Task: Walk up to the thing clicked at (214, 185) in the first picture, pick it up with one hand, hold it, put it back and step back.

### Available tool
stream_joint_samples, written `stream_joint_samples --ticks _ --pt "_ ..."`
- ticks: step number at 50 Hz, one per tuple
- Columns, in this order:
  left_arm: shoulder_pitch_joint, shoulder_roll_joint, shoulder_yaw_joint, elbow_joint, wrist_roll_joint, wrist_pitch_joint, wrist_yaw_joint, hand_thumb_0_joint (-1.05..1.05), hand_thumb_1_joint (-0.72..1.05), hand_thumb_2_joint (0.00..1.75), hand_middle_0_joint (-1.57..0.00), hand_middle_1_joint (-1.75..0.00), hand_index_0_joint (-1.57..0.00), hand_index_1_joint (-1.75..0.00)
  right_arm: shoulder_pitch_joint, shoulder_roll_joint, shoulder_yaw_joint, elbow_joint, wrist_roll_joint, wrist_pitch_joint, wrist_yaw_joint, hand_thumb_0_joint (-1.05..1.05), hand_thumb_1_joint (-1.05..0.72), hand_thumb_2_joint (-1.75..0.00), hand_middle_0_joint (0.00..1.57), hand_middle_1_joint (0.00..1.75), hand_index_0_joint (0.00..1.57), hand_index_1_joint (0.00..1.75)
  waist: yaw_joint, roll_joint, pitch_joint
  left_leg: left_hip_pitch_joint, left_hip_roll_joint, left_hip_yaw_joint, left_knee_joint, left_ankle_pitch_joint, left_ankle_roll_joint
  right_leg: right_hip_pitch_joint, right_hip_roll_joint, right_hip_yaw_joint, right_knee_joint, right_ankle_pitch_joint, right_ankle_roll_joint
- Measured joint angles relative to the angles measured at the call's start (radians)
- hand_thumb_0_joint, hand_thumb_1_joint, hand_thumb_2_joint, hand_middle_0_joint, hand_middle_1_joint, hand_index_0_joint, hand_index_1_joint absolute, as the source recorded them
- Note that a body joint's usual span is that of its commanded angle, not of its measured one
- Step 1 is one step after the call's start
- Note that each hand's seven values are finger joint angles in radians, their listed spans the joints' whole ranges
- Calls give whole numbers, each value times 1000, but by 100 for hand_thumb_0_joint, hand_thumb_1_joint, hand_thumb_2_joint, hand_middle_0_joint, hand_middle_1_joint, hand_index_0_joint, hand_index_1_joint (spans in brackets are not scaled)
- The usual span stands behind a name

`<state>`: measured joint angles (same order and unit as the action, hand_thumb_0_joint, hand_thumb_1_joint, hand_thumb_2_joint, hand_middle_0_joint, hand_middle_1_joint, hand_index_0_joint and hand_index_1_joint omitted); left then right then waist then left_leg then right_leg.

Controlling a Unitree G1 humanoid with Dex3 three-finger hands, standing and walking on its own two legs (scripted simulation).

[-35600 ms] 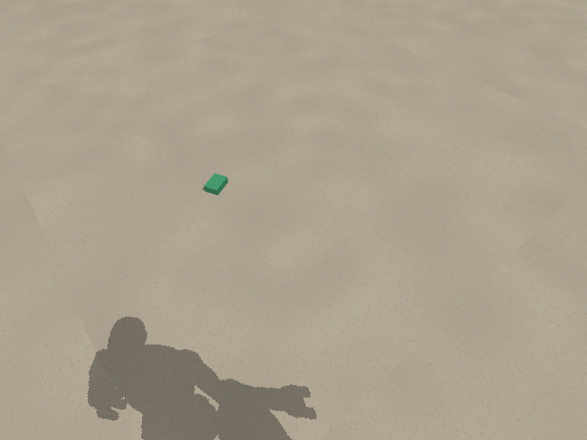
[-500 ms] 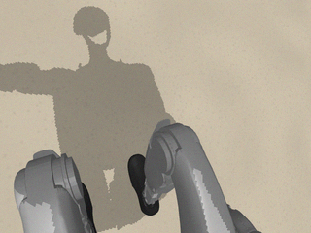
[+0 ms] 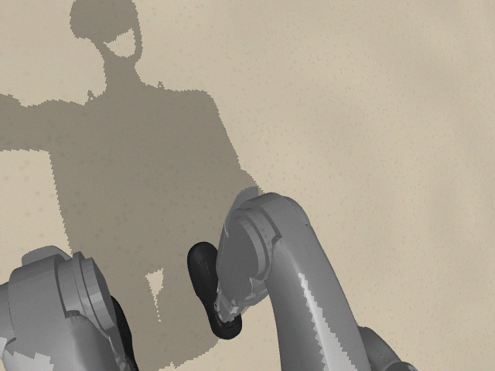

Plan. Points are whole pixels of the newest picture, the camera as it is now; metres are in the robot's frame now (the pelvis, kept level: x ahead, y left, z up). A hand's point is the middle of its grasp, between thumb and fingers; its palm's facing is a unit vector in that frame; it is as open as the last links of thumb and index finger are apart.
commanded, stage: rest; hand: left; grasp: from above
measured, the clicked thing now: out of the picture +0.52 +0.39 -0.29
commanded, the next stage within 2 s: open in 0.40 s
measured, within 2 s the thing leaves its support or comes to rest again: neither
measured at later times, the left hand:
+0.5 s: hand out of the picture +0.45 +0.37 -0.23, palm faces -0.46 -0.12 -0.88, open 3.7 cm
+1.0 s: hand out of the picture +0.45 +0.37 -0.23, palm faces -0.45 -0.11 -0.89, open 8.8 cm
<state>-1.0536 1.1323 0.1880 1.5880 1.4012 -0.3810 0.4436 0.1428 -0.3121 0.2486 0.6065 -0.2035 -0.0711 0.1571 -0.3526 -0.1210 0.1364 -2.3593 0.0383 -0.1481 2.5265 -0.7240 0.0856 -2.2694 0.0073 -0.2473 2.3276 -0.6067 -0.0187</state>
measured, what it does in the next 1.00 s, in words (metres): stands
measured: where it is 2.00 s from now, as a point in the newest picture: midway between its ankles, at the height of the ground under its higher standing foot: (172, 335)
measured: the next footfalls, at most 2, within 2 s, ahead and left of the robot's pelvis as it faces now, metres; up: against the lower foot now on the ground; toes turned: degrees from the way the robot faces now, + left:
none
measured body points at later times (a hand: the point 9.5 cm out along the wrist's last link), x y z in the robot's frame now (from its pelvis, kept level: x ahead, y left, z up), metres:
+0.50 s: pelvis +0.00 +0.00 +0.00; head +0.28 +0.14 +0.32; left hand +0.47 +0.38 -0.18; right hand +0.06 -0.25 -0.06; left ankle +0.06 +0.10 -0.28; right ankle +0.12 -0.10 -0.28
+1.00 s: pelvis -0.01 +0.00 +0.00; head +0.27 +0.14 +0.33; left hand +0.47 +0.38 -0.18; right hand +0.06 -0.25 -0.05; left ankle +0.06 +0.10 -0.28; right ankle +0.12 -0.10 -0.28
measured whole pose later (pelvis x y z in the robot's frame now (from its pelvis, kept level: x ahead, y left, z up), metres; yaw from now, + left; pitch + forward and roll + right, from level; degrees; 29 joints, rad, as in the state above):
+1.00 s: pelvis -0.01 +0.00 +0.00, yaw -1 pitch +28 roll -15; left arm -1.08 1.17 0.11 1.66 1.38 -0.36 0.50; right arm 0.11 -0.33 0.32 0.59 -0.21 -0.14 0.17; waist -0.37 -0.15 0.15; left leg -2.35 0.04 -0.17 2.54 -0.72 0.09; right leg -2.25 0.02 -0.27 2.32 -0.59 -0.01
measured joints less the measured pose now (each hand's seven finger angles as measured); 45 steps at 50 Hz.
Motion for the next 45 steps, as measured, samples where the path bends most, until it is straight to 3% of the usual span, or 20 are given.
stream_joint_samples --ticks 28,45 --pt "-18 37 -46 53 -33 13 30 0 89 0 -116 -20 -122 -13 -20 -13 55 -22 -4 -41 16 0 -90 -90 21 30 20 30 -14 -19 28 14 3 -20 10 -1 0 19 9 -15 -6 10 5" --pt "-28 39 -80 77 -22 8 50 0 36 26 -88 -46 -84 -37 -30 -19 73 -18 -8 -65 12 0 -90 -89 21 30 20 30 -12 -30 20 17 6 -24 12 6 2 22 13 -18 -8 20 8"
